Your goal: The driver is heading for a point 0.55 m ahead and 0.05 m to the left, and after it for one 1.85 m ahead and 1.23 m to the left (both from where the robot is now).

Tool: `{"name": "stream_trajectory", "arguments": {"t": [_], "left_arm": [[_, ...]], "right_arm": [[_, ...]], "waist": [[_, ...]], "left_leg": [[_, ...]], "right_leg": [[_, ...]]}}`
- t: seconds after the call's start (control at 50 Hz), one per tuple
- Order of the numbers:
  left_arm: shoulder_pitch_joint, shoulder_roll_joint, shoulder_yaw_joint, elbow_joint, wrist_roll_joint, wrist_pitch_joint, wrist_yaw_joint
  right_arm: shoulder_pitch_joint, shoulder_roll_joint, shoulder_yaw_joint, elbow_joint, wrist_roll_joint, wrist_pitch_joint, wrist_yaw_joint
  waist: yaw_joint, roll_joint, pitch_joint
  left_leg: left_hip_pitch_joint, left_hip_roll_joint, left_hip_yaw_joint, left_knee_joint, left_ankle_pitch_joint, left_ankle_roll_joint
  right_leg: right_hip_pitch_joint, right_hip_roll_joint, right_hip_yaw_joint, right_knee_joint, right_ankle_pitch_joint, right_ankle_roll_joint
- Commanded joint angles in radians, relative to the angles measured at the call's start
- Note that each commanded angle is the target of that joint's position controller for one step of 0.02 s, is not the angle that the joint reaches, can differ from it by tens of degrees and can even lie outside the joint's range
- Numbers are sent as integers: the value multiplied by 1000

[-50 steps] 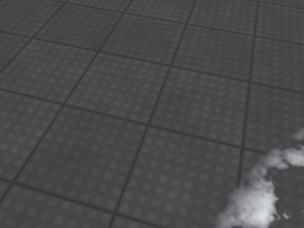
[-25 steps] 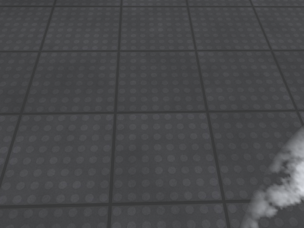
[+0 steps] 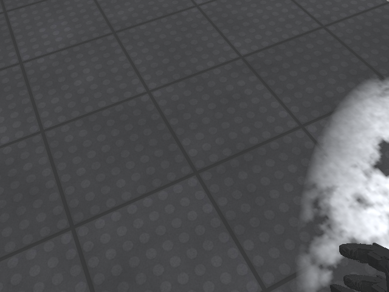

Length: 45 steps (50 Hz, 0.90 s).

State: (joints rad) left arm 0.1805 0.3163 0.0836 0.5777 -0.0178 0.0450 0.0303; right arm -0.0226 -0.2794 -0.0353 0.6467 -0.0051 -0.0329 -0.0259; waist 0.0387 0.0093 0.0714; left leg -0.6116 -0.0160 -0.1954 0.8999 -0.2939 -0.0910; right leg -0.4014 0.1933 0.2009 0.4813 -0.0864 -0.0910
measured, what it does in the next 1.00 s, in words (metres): walks ahead: left foot, then right foot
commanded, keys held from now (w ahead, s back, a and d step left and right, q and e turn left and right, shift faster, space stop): shift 0.30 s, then w+shift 0.70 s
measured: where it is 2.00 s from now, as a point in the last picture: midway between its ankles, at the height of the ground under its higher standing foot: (208, 215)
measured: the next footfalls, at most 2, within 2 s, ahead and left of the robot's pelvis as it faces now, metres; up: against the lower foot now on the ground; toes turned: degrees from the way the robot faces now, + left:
left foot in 0.16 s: +0.13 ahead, +0.17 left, +0.00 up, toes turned -10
right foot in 0.54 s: +0.03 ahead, -0.06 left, +0.00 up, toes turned -8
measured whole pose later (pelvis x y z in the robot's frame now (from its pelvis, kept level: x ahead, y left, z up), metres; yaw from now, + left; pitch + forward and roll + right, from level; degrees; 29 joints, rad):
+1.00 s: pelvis +0.31 +0.07 -0.02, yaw -9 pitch +2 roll +0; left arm 0.44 0.28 0.03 0.87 0.01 -0.07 -0.01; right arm 0.12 -0.30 -0.04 0.65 -0.05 -0.05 0.03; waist 0.04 -0.01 0.02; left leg -0.50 -0.01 0.09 0.67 -0.25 0.05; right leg -0.11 -0.02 0.07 1.03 -0.42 -0.07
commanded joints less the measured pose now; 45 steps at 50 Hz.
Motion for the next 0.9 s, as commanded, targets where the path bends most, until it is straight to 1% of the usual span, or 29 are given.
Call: {"name": "stream_trajectory", "arguments": {"t": [0.02,0.1,0.14,0.16,0.18,0.2,0.22,0.24,0.26,0.28,0.3,0.32,0.34,0.36,0.38,0.46,0.52,0.54,0.56,0.58,0.6,0.62,0.66,0.74,0.8,0.84,0.86,0.88,0.9], "left_arm": [[-28,124,34,-90,8,2,14],[-16,104,18,-89,20,1,-2],[-34,92,9,-88,11,0,-6],[0,66,1,-79,11,-3,-7],[80,25,-12,-70,28,-6,-9],[43,99,11,-94,11,-18,-8],[13,174,35,-82,16,-26,-5],[-1,178,42,-62,10,-21,-4],[16,141,35,-37,11,-7,0],[29,108,25,-29,14,2,1],[37,71,13,-21,10,5,-3],[57,30,-5,-15,14,2,-9],[46,21,-12,-23,12,-7,-18],[14,37,-10,-34,4,-17,-25],[-11,46,-9,-41,-2,-26,-29],[19,41,-12,-8,-2,-77,-30],[148,17,-17,66,3,-107,-30],[274,41,-22,99,78,-101,-39],[361,90,-16,100,83,-101,-41],[329,196,20,90,77,-95,-33],[298,156,16,99,66,-99,-32],[258,133,6,97,52,-108,-37],[229,116,-6,101,45,-123,-37],[246,96,-11,145,38,-144,-45],[287,109,-8,185,36,-148,-45],[289,130,-6,208,35,-146,-43],[284,148,-3,218,39,-145,-42],[287,160,-1,234,41,-142,-40],[296,181,3,251,45,-137,-39]], "right_arm": [[70,-76,-27,-31,1,10,-3],[50,-90,-33,-51,-2,-10,10],[107,-89,-41,-37,-3,-23,22],[114,-109,-47,-39,-16,-25,24],[94,-166,-55,-64,-37,-19,20],[129,-193,-66,-46,-57,-14,20],[138,-173,-67,-51,-38,-14,17],[131,-147,-61,-53,-20,-10,13],[112,-125,-51,-59,-8,-4,10],[101,-112,-43,-59,0,0,8],[96,-96,-34,-57,-2,5,6],[123,-67,-24,-44,-6,9,7],[174,-109,-39,-29,7,17,7],[215,-146,-51,-24,15,25,3],[239,-161,-55,-23,16,26,-1],[267,-179,-62,-18,32,6,1],[228,-144,-50,-33,43,2,7],[209,-101,-53,-30,-27,22,30],[122,8,-22,-88,-38,15,38],[14,-49,-31,-165,-35,3,50],[-21,-88,-43,-161,-32,-3,61],[26,-98,-47,-136,-37,-9,74],[92,-115,-52,-96,-46,-3,94],[38,-82,-35,-100,-30,12,111],[-46,-71,-24,-123,-23,11,118],[-51,-72,-22,-127,-23,11,114],[-33,-77,-22,-128,-25,10,107],[15,-93,-29,-116,-29,12,94],[135,-113,-41,-83,-33,10,78]], "waist": [[-20,-119,-238],[9,-173,-202],[-31,-174,-190],[-26,-121,-182],[30,101,-199],[9,288,-139],[-19,196,-138],[-24,117,-132],[-15,76,-128],[-14,76,-118],[-9,82,-115],[-8,101,-162],[-35,182,-164],[-66,224,-153],[-79,231,-142],[-67,206,-80],[6,110,-47],[68,-66,-93],[111,-254,-84],[110,-227,27],[88,-111,77],[52,-97,48],[17,-114,6],[10,-125,59],[34,-119,85],[26,-111,84],[10,-134,78],[-18,-135,39],[-78,-139,-45]], "left_leg": [[140,-18,74,-55,72,-3],[195,-7,89,-200,27,37],[323,-1,111,-407,146,74],[404,65,60,-497,253,105],[484,255,-133,-531,431,188],[419,388,-325,-593,504,358],[396,401,-358,-589,405,390],[390,342,-271,-571,337,349],[388,287,-198,-561,289,306],[381,264,-161,-561,286,295],[366,227,-105,-569,280,283],[386,174,-52,-604,43,251],[422,156,-58,-643,-137,247],[436,173,-96,-671,-241,259],[432,196,-130,-689,-307,266],[340,232,-139,-713,-316,275],[188,172,-59,-606,-283,236],[-14,66,75,-372,-263,183],[-227,-11,190,-52,-290,146],[-434,14,170,2,-157,143],[-475,75,127,65,-47,133],[-443,79,133,74,19,119],[-332,84,178,91,70,93],[-206,90,211,-35,213,84],[-89,85,255,-178,251,119],[-33,71,285,-235,208,153],[35,55,299,-262,151,175],[119,12,324,-275,85,197],[273,-43,347,-279,42,216]], "right_leg": [[109,-238,238,-88,88,-112],[144,-267,308,-43,79,-111],[129,-247,317,-1,69,-81],[92,-205,289,49,-61,-34],[15,-83,153,251,-421,35],[-111,-5,15,422,-581,94],[-147,-65,23,600,-533,130],[-152,-73,20,676,-470,146],[-149,-80,8,724,-432,163],[-151,-84,-1,761,-398,174],[-126,-92,-28,741,-374,180],[-94,-121,-88,642,-324,183],[-113,-124,-180,574,-330,186],[-121,-139,-211,521,-344,181],[-101,-154,-215,455,-364,165],[92,-163,-236,122,-376,70],[321,-157,-280,-141,-160,5],[584,-212,-159,-186,-323,-15],[652,-482,180,-268,-576,-27],[542,-614,451,-357,-736,-150],[541,-581,402,-365,-708,-157],[536,-526,314,-352,-614,-131],[472,-449,171,-382,-502,-109],[355,-391,5,-447,-319,-90],[350,-414,-60,-491,-173,-84],[399,-431,-102,-472,-19,-82],[407,-446,-120,-420,164,-77],[439,-440,-158,-320,459,-67],[449,-433,-191,-144,735,-57]]}}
